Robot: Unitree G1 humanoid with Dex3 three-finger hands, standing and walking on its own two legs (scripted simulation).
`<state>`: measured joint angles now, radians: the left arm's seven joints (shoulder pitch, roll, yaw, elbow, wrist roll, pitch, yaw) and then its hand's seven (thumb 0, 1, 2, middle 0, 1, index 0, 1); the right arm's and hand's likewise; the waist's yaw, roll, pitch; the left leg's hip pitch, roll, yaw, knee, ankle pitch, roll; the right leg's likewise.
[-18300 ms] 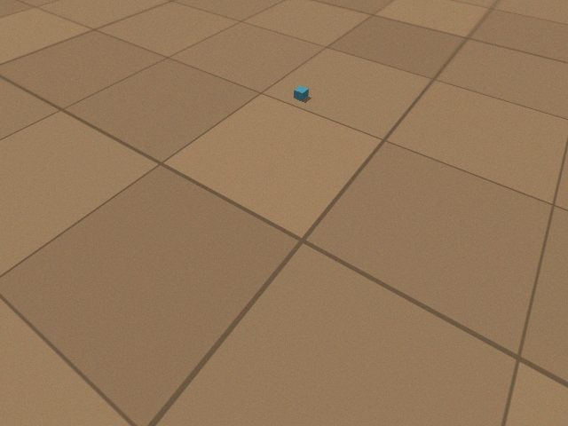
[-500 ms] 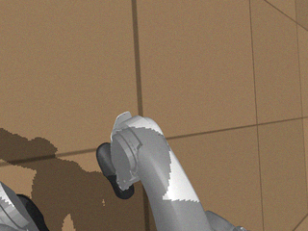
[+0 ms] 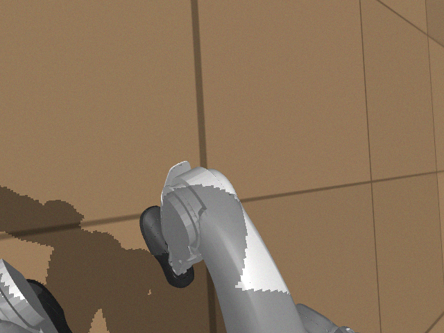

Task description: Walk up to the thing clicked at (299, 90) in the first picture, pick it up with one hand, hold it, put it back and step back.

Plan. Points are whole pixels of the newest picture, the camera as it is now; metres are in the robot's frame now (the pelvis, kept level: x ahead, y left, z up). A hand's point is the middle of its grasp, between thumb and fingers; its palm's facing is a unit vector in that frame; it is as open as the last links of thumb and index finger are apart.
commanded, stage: close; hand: left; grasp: from above
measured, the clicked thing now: out of the picture +0.43 +0.40 -0.30
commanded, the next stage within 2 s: settle in 1.30 s
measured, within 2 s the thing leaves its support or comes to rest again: leaves its support in 1.84 s
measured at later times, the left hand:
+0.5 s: hand out of the picture +0.42 +0.38 -0.27, palm faces -0.01 -0.45 -0.89, open 9.8 cm
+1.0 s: hand out of the picture +0.42 +0.38 -0.27, palm faces -0.01 -0.44 -0.90, open 9.6 cm
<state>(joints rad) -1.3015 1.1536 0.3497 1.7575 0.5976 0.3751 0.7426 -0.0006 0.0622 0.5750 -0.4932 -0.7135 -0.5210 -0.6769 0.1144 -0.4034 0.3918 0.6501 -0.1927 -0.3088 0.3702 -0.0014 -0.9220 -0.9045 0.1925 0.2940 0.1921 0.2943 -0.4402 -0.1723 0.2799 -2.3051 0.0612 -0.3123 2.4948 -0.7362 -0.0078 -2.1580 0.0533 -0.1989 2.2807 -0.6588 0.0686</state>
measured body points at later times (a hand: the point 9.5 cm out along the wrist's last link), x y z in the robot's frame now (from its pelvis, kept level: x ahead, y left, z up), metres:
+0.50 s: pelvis +0.00 +0.00 +0.00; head +0.31 +0.14 +0.29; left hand +0.43 +0.40 -0.22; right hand +0.02 -0.24 -0.03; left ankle +0.06 +0.13 -0.29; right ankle +0.12 -0.12 -0.29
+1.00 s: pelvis +0.00 +0.00 +0.00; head +0.31 +0.13 +0.29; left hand +0.43 +0.40 -0.22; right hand +0.02 -0.24 -0.03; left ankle +0.06 +0.13 -0.29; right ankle +0.12 -0.12 -0.29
